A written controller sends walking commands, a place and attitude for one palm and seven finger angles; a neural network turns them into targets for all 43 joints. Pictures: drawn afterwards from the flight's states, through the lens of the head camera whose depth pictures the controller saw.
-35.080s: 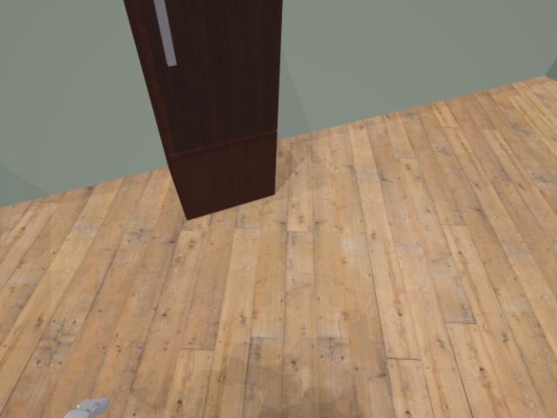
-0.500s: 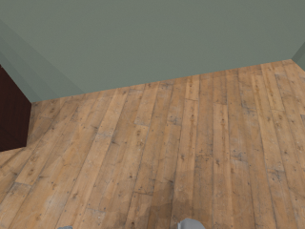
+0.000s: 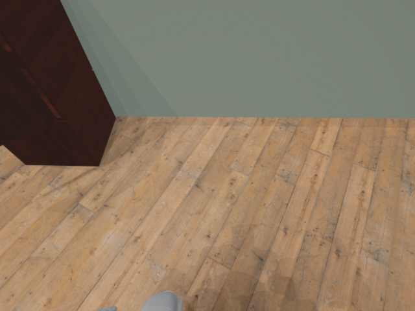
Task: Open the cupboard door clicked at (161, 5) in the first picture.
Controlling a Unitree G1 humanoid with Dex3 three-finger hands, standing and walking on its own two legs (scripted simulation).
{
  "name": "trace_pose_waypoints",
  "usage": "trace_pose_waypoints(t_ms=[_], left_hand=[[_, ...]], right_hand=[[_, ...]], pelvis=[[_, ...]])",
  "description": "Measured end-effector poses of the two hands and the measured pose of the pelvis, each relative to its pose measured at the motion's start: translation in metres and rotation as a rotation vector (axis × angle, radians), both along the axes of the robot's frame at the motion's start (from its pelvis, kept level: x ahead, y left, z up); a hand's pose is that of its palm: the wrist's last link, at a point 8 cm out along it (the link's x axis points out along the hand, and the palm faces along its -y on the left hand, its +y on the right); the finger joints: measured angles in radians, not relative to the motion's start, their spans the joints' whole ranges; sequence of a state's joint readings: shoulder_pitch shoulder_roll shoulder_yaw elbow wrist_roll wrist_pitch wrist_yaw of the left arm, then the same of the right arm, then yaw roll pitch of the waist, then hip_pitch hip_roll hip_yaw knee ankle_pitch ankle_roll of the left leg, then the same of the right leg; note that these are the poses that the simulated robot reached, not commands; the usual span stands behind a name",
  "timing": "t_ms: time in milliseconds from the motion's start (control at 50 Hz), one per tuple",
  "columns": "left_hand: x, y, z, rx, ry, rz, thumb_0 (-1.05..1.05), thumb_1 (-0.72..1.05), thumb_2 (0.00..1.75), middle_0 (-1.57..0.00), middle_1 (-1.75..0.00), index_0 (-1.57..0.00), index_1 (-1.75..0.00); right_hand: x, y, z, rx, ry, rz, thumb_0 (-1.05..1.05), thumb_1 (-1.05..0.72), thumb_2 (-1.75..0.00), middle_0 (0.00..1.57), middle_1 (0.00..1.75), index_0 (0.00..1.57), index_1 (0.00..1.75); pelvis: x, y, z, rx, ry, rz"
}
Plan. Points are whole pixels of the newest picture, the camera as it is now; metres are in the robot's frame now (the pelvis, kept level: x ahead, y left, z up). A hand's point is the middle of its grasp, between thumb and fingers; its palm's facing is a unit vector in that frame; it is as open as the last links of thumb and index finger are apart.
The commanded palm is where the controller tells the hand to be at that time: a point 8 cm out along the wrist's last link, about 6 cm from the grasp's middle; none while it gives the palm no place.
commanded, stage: turn to face it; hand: left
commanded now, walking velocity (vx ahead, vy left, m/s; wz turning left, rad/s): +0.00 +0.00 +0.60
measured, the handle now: out of the picture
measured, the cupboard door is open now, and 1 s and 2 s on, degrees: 39 39 39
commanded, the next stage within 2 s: take the last steps up to it in 0.94 s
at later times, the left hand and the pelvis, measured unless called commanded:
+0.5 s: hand out of the picture +0.07 +0.24 -0.16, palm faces +0.28 -0.92 -0.27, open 7.4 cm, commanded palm none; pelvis +0.02 +0.01 -0.01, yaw +15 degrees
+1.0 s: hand out of the picture -0.06 +0.18 -0.19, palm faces +0.58 -0.78 -0.23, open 7.3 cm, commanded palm none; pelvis +0.03 +0.00 -0.02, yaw +33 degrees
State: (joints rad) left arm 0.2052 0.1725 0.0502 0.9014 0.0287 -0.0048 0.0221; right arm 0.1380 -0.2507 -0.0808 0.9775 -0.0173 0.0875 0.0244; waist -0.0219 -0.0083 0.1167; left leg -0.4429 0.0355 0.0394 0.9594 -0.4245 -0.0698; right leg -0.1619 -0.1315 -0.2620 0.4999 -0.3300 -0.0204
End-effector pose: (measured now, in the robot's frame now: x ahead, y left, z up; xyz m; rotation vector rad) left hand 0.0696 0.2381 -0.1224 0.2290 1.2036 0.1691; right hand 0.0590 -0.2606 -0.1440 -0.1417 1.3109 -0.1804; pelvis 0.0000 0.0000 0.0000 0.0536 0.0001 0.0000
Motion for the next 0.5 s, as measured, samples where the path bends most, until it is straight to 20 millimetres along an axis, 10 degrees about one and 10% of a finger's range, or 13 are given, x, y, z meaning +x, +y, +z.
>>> trace_pose_waypoints(t_ms=[180, 500], left_hand=[[-0.065, 0.050, -0.040, -0.024, 0.122, 0.179, 0.00, 0.91, 0.89, -0.20, -0.30, -0.20, -0.30], [-0.022, 0.045, -0.004, 0.011, -0.062, 0.264, 0.00, 0.91, 0.89, -0.20, -0.30, -0.20, -0.30]], right_hand=[[0.089, 0.044, 0.006, -0.055, -0.167, 0.195, 0.01, -0.91, -0.90, 0.19, 0.30, 0.20, 0.30], [0.079, 0.048, 0.002, -0.010, -0.059, 0.299, 0.01, -0.91, -0.90, 0.20, 0.30, 0.20, 0.30]], pelvis=[[0.006, 0.027, -0.023, -0.031, 0.000, 0.114], [0.016, 0.009, -0.007, -0.052, 0.010, 0.266]])
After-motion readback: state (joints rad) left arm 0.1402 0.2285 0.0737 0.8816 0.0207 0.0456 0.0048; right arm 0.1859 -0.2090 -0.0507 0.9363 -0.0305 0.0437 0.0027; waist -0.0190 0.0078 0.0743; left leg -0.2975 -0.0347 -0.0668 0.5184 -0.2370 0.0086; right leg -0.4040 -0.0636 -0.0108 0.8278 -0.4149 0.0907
